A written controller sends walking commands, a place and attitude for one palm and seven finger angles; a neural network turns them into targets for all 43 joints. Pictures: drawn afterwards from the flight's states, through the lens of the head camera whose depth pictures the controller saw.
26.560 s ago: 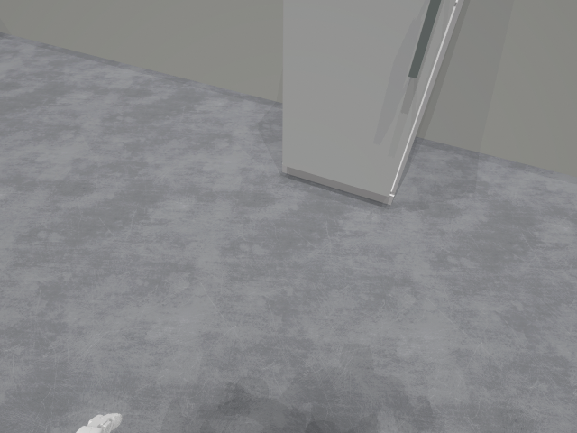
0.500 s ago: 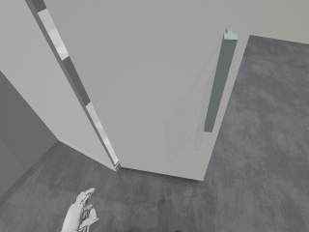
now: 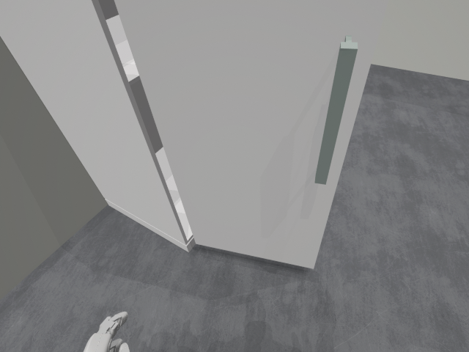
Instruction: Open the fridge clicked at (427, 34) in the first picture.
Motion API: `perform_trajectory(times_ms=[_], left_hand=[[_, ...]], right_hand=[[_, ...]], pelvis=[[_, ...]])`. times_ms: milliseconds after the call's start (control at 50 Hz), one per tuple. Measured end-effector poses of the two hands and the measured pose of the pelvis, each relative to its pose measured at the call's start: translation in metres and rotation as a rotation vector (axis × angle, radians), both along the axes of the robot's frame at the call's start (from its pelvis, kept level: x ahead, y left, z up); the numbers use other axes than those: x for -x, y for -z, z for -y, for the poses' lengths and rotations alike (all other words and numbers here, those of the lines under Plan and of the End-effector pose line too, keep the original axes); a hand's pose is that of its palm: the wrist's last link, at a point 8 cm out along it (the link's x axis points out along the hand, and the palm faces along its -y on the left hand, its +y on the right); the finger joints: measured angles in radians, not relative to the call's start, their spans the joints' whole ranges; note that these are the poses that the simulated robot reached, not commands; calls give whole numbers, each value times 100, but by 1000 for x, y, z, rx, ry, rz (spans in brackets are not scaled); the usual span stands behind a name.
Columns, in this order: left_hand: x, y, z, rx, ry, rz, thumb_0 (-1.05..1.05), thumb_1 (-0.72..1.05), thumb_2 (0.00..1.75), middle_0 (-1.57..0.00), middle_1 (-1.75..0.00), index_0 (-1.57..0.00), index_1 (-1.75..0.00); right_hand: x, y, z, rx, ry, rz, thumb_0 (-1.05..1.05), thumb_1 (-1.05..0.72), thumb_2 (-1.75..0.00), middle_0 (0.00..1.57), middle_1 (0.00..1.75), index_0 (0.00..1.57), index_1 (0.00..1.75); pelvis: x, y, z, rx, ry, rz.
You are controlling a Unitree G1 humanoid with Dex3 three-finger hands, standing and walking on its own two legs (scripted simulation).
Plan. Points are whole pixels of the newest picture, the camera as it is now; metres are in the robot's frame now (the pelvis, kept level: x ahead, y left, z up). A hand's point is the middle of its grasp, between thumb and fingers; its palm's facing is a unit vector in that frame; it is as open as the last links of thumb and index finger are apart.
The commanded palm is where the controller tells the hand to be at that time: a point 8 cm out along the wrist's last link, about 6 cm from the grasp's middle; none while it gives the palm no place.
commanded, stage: stop stepping back and stand still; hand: right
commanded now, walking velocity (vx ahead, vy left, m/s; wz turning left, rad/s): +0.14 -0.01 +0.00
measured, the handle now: (332, 120) +0.57 -0.21 +0.09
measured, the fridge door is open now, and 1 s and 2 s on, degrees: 73 73 73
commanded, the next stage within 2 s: let the arm hang, fingers relaxed in 0.58 s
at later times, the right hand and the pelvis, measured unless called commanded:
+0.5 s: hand out of the picture +0.12 -0.32 +0.15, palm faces +0.55 +0.77 -0.33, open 7.4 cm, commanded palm +0.06 -0.34 +0.18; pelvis -0.07 -0.03 -0.01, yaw -3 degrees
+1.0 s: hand out of the picture +0.00 -0.21 -0.18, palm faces +0.19 +0.97 -0.17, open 6.9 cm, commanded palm none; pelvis -0.05 -0.03 -0.01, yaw -8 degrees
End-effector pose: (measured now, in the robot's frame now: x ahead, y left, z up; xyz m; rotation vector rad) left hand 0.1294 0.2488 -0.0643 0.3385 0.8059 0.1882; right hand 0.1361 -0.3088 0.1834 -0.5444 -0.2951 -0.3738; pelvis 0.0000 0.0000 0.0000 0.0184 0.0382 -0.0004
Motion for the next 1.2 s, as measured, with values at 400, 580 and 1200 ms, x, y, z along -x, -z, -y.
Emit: perform_trajectory(times_ms=[400, 580, 1200], left_hand=[[29, 3, 54, 97, 85, 103, 1, 89, 90, -20, -30, -21, -30], [48, 10, 55, 102, 45, 94, 1, 90, 90, -20, -30, -20, -30], [146, 76, 67, 149, -29, -595, 1, 90, 90, -20, -30, -20, -30]], right_hand=[[67, 3, 26, -35, 89, -6, 2, -88, -90, 21, 30, 22, 30], [53, 14, 35, -99, 120, 18, 2, -89, -90, 20, 30, 21, 30], [236, 321, -37, -695, 400, -1646, -1, -95, -90, 20, 30, 21, 30]], pelvis=[[61, 0, 22, 0, 33, 55], [64, 4, 27, 16, 60, 82], [42, -4, 37, 8, 123, 35]])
